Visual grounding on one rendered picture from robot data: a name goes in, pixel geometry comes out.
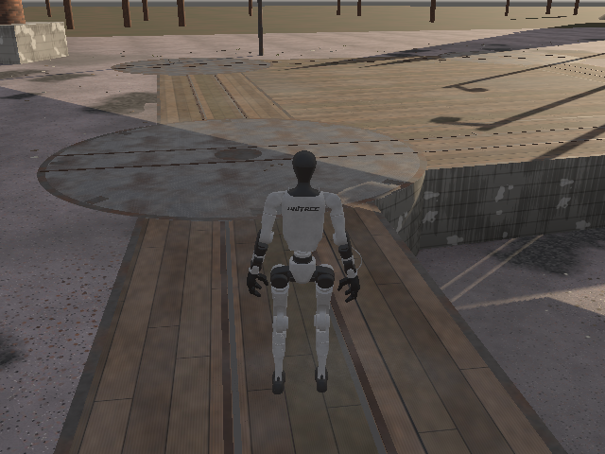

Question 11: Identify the right robot hand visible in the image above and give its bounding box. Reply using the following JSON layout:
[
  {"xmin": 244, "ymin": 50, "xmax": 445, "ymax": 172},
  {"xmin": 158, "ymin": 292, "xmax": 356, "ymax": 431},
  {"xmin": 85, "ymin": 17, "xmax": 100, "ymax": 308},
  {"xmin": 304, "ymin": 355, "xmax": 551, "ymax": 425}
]
[{"xmin": 337, "ymin": 276, "xmax": 360, "ymax": 303}]

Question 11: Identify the left robot hand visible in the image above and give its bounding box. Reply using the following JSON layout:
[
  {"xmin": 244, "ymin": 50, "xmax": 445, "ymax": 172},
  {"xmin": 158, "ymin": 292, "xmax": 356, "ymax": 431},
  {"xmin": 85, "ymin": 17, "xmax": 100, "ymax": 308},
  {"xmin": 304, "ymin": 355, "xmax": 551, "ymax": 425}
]
[{"xmin": 247, "ymin": 272, "xmax": 268, "ymax": 297}]

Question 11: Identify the robot left upper arm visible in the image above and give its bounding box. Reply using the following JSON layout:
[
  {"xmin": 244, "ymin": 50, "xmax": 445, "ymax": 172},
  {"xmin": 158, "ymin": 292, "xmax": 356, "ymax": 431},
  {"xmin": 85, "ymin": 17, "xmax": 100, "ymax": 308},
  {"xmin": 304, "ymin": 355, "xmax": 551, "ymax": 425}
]
[{"xmin": 259, "ymin": 191, "xmax": 285, "ymax": 244}]

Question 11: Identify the robot right shin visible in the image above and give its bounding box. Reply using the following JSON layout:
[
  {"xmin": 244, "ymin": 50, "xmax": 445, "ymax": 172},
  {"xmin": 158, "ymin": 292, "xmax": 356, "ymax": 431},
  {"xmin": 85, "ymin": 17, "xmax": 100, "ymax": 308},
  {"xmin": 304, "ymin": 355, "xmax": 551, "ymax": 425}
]
[{"xmin": 316, "ymin": 314, "xmax": 330, "ymax": 379}]

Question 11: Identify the robot left forearm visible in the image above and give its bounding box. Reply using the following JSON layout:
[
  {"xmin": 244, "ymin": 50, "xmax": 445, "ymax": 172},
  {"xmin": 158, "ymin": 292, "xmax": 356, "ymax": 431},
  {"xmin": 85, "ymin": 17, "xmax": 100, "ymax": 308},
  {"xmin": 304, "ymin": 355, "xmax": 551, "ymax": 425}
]
[{"xmin": 249, "ymin": 229, "xmax": 268, "ymax": 274}]

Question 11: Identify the robot right forearm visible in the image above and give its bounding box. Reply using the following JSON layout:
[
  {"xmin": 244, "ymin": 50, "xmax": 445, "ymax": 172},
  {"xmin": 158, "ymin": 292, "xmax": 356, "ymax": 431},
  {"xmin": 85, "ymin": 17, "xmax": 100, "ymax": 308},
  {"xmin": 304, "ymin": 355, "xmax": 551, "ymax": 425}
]
[{"xmin": 338, "ymin": 231, "xmax": 357, "ymax": 278}]

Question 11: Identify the robot head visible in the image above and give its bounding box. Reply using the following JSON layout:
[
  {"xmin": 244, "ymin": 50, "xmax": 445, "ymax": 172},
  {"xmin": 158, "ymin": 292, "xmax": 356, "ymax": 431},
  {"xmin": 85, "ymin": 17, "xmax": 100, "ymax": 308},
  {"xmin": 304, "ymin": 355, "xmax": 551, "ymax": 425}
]
[{"xmin": 287, "ymin": 150, "xmax": 320, "ymax": 197}]

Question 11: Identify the robot right upper arm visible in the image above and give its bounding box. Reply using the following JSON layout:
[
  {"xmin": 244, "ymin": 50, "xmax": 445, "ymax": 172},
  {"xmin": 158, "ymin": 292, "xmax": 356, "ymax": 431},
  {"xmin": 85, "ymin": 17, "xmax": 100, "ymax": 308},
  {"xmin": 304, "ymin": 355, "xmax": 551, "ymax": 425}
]
[{"xmin": 323, "ymin": 192, "xmax": 348, "ymax": 246}]

